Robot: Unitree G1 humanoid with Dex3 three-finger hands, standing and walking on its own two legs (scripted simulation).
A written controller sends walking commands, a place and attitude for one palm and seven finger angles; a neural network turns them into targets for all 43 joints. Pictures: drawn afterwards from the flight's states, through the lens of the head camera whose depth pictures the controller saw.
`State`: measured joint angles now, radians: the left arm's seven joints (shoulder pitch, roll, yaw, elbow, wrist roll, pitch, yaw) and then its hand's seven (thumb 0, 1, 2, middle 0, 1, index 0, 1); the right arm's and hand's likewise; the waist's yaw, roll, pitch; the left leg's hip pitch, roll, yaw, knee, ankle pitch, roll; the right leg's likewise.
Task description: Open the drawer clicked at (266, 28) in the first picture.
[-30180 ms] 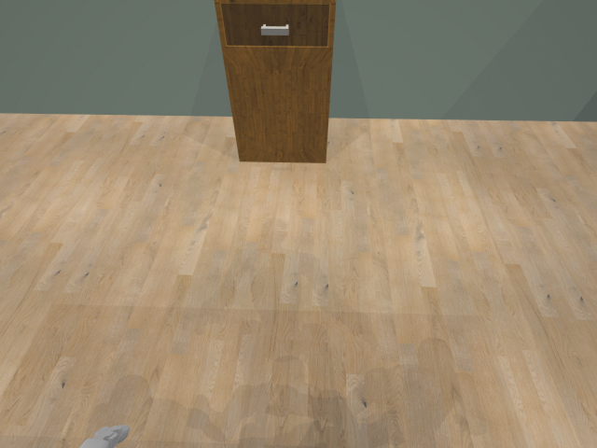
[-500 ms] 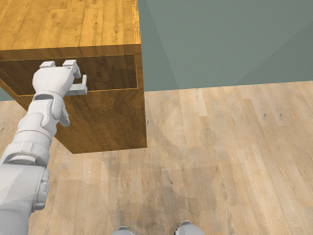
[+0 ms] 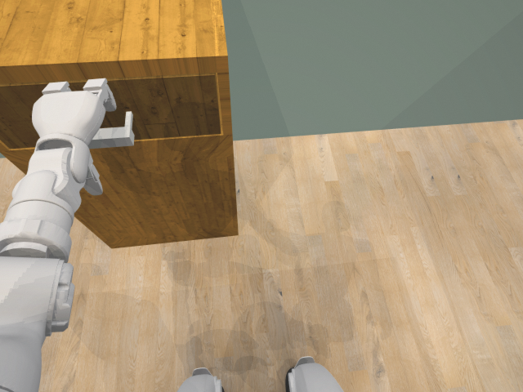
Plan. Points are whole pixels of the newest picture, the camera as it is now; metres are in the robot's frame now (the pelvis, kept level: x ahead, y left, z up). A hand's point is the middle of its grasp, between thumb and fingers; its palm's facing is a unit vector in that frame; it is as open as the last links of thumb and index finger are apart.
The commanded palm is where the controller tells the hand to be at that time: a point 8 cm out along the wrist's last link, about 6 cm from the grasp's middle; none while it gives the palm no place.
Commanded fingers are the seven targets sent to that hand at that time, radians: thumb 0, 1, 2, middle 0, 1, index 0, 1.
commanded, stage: re-aim the fingers above the handle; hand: left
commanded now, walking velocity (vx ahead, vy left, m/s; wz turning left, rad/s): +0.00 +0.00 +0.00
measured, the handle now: (102, 128) +0.58 +0.26 -0.02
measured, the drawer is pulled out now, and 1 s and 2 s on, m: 0.00 0.00 0.00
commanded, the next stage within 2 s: lower the fingers behind the handle in 0.98 s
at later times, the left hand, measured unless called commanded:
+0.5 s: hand (76, 137) +0.51 +0.26 +0.04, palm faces -0.01 +0.01 -1.00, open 13.9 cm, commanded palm +0.48 +0.25 +0.09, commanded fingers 0.00 -0.50 0.30 -0.30 -1.20 -0.30 -1.20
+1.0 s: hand (56, 154) +0.48 +0.29 +0.04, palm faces -0.10 +0.04 -0.99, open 13.9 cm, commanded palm +0.48 +0.26 +0.09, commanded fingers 0.00 -0.50 0.30 -0.30 -1.20 -0.30 -1.20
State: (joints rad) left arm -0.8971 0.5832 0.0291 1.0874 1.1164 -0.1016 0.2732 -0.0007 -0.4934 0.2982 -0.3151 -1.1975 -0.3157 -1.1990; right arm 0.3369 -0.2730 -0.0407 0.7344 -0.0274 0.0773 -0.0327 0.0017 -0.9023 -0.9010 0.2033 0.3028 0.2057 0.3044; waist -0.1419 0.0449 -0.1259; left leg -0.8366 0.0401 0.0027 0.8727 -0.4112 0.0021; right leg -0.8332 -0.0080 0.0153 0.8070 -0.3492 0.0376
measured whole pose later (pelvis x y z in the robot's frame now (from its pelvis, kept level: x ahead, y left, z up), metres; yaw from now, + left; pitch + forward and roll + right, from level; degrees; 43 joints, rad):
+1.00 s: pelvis +0.00 +0.00 +0.00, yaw +0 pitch +21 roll -2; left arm -0.83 0.63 0.03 1.06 1.10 -0.06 0.25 0.00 -0.49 0.30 -0.31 -1.20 -0.31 -1.20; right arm 0.32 -0.28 -0.06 0.71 -0.02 0.10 -0.03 0.00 -0.90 -0.90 0.20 0.30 0.21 0.30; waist -0.10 0.05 -0.12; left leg -0.82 0.04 0.00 0.87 -0.41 0.00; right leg -0.82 0.00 0.01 0.81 -0.36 0.03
